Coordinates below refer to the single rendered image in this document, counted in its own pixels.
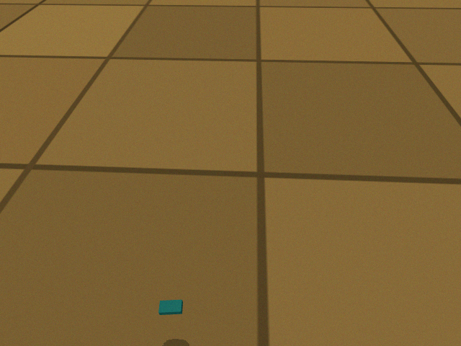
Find small box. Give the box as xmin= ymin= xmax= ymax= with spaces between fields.
xmin=158 ymin=300 xmax=183 ymax=315

